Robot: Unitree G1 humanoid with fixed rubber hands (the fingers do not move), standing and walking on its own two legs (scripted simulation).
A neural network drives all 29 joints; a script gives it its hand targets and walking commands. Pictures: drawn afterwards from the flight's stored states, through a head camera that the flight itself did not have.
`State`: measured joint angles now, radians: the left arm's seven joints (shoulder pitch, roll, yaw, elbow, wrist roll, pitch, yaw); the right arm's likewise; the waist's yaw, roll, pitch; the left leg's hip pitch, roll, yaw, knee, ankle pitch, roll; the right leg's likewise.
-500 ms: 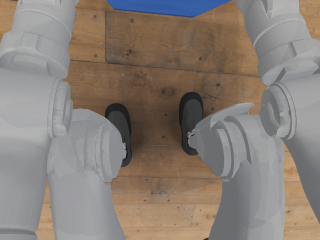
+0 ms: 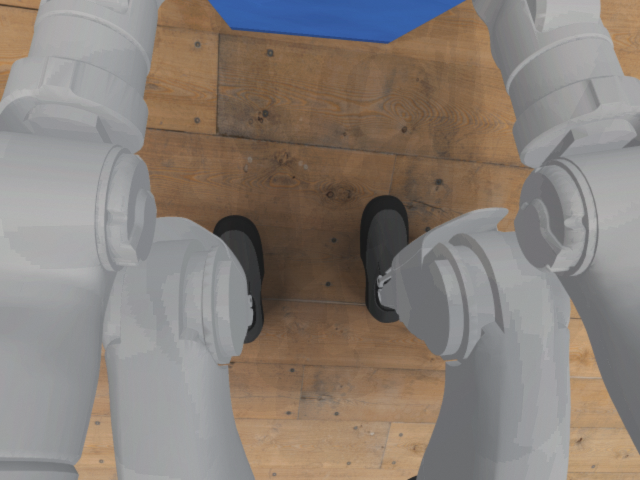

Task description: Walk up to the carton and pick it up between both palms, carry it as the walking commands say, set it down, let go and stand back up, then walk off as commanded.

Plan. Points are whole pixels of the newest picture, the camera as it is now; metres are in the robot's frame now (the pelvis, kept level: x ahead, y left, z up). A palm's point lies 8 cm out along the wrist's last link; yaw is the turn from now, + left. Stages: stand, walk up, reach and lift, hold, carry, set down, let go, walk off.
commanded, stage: reach and lift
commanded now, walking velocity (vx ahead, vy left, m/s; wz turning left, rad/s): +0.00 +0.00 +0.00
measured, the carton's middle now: out of the picture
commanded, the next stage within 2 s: none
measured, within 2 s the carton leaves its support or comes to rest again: leaves its support in 0.34 s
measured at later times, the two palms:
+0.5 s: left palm out of the picture +0.56 +0.15 -0.16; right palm out of the picture +0.56 -0.14 -0.13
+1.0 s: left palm out of the picture +0.57 +0.14 -0.10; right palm out of the picture +0.55 -0.15 -0.09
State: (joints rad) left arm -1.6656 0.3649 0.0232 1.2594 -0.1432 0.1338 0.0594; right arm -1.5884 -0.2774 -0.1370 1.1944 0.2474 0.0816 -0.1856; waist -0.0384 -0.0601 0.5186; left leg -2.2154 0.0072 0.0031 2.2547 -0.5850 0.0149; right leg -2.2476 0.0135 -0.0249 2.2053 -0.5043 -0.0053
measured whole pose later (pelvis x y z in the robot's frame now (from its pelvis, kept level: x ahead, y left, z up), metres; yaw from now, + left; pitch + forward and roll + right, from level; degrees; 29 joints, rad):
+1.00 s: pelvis +0.00 -0.01 +0.05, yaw +4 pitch +30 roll +0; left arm -1.52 0.29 0.21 0.83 0.04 0.37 0.05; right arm -1.42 -0.09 -0.43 0.64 -0.01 0.34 -0.20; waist -0.08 -0.05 0.52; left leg -2.05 -0.07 -0.02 2.10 -0.58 -0.03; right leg -2.06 0.08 0.03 2.09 -0.55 0.04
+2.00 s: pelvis -0.02 -0.01 +0.14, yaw +5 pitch +24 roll +0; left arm -1.46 0.20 0.31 0.69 0.11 0.47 0.01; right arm -1.31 0.00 -0.51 0.41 -0.14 0.47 -0.16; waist -0.08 0.00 0.52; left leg -1.74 -0.08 -0.03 1.78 -0.47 -0.02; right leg -1.74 0.06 0.05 1.77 -0.46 0.05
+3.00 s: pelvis -0.02 +0.00 +0.25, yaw +5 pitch +13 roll -1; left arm -1.22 0.13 0.29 0.63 0.11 0.48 0.03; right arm -1.10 0.02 -0.43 0.41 -0.13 0.48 -0.15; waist -0.07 0.01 0.52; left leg -1.25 -0.08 -0.05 1.42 -0.40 0.00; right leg -1.24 0.05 0.05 1.40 -0.39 0.05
